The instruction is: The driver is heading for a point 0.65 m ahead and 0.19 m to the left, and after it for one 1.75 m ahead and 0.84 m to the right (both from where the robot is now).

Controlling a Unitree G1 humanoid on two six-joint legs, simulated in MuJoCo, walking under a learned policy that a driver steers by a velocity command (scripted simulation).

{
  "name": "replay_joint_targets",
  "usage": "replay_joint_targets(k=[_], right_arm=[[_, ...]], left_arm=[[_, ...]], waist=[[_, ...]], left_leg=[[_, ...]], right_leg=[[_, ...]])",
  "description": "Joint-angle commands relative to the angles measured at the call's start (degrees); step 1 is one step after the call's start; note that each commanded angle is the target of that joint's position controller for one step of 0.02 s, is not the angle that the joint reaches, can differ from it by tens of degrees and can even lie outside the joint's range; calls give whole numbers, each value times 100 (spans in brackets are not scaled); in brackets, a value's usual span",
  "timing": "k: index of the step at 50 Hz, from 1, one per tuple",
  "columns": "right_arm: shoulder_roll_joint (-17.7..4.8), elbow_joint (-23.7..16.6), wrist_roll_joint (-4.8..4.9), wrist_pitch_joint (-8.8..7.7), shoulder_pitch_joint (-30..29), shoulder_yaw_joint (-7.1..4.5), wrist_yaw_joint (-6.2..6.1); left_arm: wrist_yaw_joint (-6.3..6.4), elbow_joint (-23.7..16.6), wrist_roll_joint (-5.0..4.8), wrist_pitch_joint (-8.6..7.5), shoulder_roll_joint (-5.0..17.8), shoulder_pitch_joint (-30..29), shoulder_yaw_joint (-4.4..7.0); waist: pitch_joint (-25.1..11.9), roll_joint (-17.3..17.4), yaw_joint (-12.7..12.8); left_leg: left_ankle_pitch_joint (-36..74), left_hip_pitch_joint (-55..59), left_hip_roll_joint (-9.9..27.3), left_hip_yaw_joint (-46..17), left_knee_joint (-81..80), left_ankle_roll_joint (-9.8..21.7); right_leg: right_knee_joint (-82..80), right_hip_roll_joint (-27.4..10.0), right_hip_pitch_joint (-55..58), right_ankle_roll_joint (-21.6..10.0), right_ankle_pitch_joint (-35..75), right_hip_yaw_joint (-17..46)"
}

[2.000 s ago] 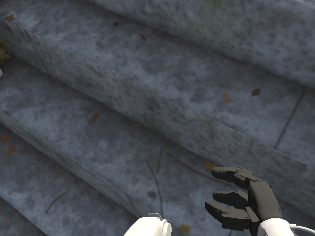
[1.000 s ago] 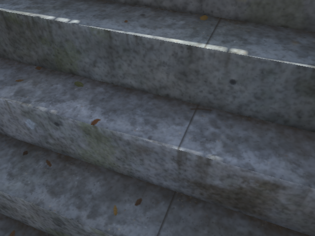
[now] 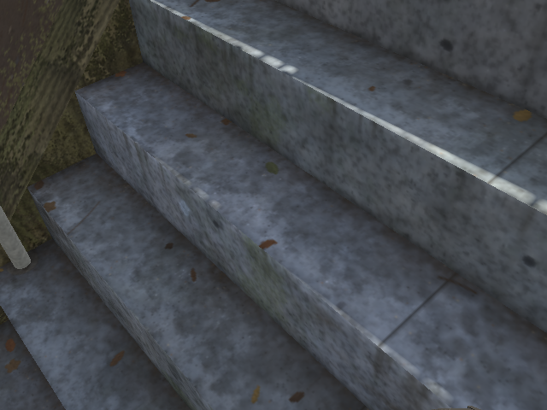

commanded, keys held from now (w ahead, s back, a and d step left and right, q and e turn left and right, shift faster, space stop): w+q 0.72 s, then w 0.28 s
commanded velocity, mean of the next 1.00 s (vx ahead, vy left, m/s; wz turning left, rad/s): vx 0.50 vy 0.00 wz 0.51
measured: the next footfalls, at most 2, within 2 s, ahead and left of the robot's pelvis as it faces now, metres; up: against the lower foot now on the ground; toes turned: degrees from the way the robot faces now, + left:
left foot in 0.28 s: +0.25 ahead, +0.18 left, +0.00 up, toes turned +13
right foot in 0.72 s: +0.41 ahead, +0.02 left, +0.22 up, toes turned +20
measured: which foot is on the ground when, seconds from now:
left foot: up 0.00-0.26, down 0.28-0.76, up 0.78-1.00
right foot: down 0.00-0.30, up 0.32-0.70, down 0.72-1.00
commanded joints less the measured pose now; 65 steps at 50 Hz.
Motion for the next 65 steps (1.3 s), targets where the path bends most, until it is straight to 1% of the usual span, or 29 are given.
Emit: replay_joint_targets(k=[1, 6, 10, 14, 15, 16, 17, 18, 20, 23, 25, 26, 27, 29, 31, 36, 37, 38, 39, 40, 43, 47, 51, 56, 58, 61, 63, 64, 65], right_arm=[[-461, -317, -66, 69, -530, -192, -165], [-23, -667, -327, 488, -1475, -22, 137], [-249, -625, -261, 623, -1406, -92, 203], [-777, 139, -77, 100, 644, -472, 16], [-1008, 714, -268, 48, 2054, -638, -222], [-2000, 1359, -35, 0, 3480, -837, -315], [-2152, 1687, 106, -2, 4249, -1043, -210], [-1681, 2211, 7, 7, 4940, -938, -264], [-1032, 2173, -189, 3, 4140, -597, -280], [-168, 2201, -229, -10, 3077, -95, -168], [-294, 2215, -418, -210, 2631, -27, -88], [356, 1367, -146, -23, 1371, 205, -255], [197, 1288, -187, 73, 944, 260, -337], [-34, 1205, -216, 118, 1243, 184, -346], [-235, 1209, 58, 162, 1916, -20, -440], [-946, 1192, 218, 245, 2977, -539, -918], [-873, 1069, 84, 75, 2462, -576, -885], [-224, 787, 119, -47, 2096, -534, -630], [430, 747, 245, -7, 1888, -417, -440], [-264, 240, -441, 12, 1409, -751, -167], [29, -133, -270, 254, 1342, -489, -263], [3, -243, -31, 201, 1416, -424, -135], [-510, -523, -102, 155, 846, -558, -108], [-536, -529, 13, 26, 111, -515, -40], [-562, -222, 113, -182, 565, -524, 13], [-594, 280, 34, -388, 1546, -541, -57], [-1093, 511, -178, -260, 2650, -572, -22], [-1511, 728, -247, -287, 3793, -571, -81], [-1498, 715, -278, -261, 3553, -536, -136]], left_arm=[[-169, 29, 248, -270, 284, 95, -8], [-162, 97, 172, -303, 225, -422, -48], [33, -161, 50, -454, 905, -458, 136], [-179, -514, 225, -283, 1403, -504, 459], [-344, -241, 519, -154, 1044, 267, 461], [-704, -435, 655, -161, -42, 1376, 183], [-807, -784, 225, -140, 571, 473, 307], [-722, -1012, 137, -151, 486, -1170, 318], [-525, -1442, 201, -257, 417, -2008, 272], [-577, -2201, 293, 5, -23, -2320, -7], [-586, -2217, 69, 167, 35, -1873, -84], [-231, -2957, -389, 37, -819, -2897, -528], [-54, -3216, -431, -17, -670, -3190, -614], [432, -3472, -300, 31, -113, -3848, -617], [728, -3567, -76, 77, -69, -3777, -585], [683, -3368, -450, -16, 649, -2529, -40], [503, -2986, -388, -65, 1053, -1446, 111], [429, -2612, -320, 43, 1661, -600, 285], [493, -2346, -70, 263, 1601, -806, 327], [627, -2269, -616, 439, 960, -2038, 333], [623, -1636, -396, 234, 254, -2237, 195], [531, -1118, -242, -48, 557, -1712, 381], [508, -1258, -243, -137, 1175, -1326, 594], [741, -1676, -172, 93, 1366, -797, 698], [798, -1766, -160, 234, 1289, -400, 716], [871, -2053, -420, 303, 1150, -337, 709], [900, -2335, -675, 418, 613, -634, 651], [875, -2528, -1046, 361, 492, -1076, 523], [880, -2712, -1216, 259, 542, -995, 466]], waist=[[670, -717, -152], [583, -527, -383], [560, -927, -381], [-110, -1119, -1013], [-486, -846, -1108], [-2042, 1177, -434], [-1390, 1082, -1503], [-452, 548, -1982], [-653, -160, -1242], [-332, -214, -237], [466, -406, 201], [81, -795, 273], [536, -718, 437], [1051, -444, 60], [802, -7, -95], [-443, 1477, 232], [-892, 1127, 625], [-580, -1607, 619], [-202, -3372, 353], [1007, -1363, -392], [1862, -105, -949], [1557, -634, -933], [1080, -954, -783], [988, -1653, -88], [586, -1083, -76], [437, -64, -652], [130, 890, -1023], [-617, 1043, -1409], [-1447, 1058, -1067]], left_leg=[[-60, -1876, 446, -150, -816, 429], [-333, -23, 1564, 1417, -3021, 214], [-632, 1990, 1104, 1942, -4705, -386], [-167, 4374, 236, 2138, -8522, -464], [813, 6456, 313, 1708, -7869, -299], [3899, 9420, 1729, -525, -7742, 1419], [2814, 9540, 2575, -2666, -8976, 1779], [3174, 9122, 2179, -2340, -8359, 1235], [2724, 8506, 1811, -1530, -7889, 312], [648, 6599, 1863, -1578, -8313, 421], [-1140, 4817, 1889, -1539, -8792, 483], [-1829, 4225, 1722, -1452, -9273, 77], [-1992, 3084, 1436, -1055, -9549, -85], [-1272, 1888, 1183, -581, -10145, -31], [-514, 2473, 1011, -478, -10149, -61], [7957, 5791, 1295, -42, -7971, 134], [9166, 5785, 1270, 31, -6975, 364], [5684, 4300, 676, 138, -5441, 66], [-491, 3070, -692, -231, -2497, -638], [-1494, 1991, 23, -224, -1371, -752], [-1465, 1533, 137, -91, -1483, -934], [-602, 1654, 101, 165, -2139, -1059], [-269, 1748, 451, 622, -3684, -1042], [-26, 3204, 663, 1393, -7159, -1094], [1402, 3814, 747, 1315, -8585, -1073], [4770, 6039, 1110, 1490, -10981, -1045], [7903, 8089, 2068, 850, -9870, -816], [12082, 9516, 2397, 959, -7498, -1279], [11359, 10782, 2757, 721, -6789, -764]], right_leg=[[-2456, -1405, 1332, -1096, 1678, 2148], [-3591, -1521, 451, -777, 2343, 556], [-3534, -1527, 964, -810, 4414, 11], [-848, -1202, 2417, -635, 7510, -276], [711, -905, 735, -567, 6051, -187], [2969, 4, -1458, 36, 1256, 69], [6529, 767, -3405, 23, 496, 1073], [9536, 969, -5155, -144, 581, 1231], [9520, 583, -5955, -626, 1329, 1416], [10855, 338, -6621, -898, 1115, 1214], [11503, 233, -6773, -958, 1257, 1225], [10933, 119, -5698, -386, 951, 994], [9925, 9, -5240, -180, 1205, 888], [8098, -107, -4209, 179, 1768, 232], [6732, -250, -3368, 312, 1668, -55], [3156, 257, -956, -44, -1448, 76], [2691, -22, -122, -393, -291, 1163], [29, -1000, 597, -1312, 1082, 3446], [-2555, -2124, 60, -2296, -89, 6401], [-2192, -1744, -1006, -2010, -3097, 6460], [-952, -1586, -2222, -932, -2427, 3542], [-832, -1338, -1355, -655, -239, 2040], [-676, -1534, 45, -598, 1601, 1673], [-313, -1169, 945, -264, 2607, 1022], [951, -918, 1609, -285, 2954, 913], [2932, -262, 630, -165, 1907, 752], [6084, 966, -1490, 69, -2219, 369], [7221, 841, -2566, 156, -3418, 67], [7819, 704, -3978, 251, -2759, 429]])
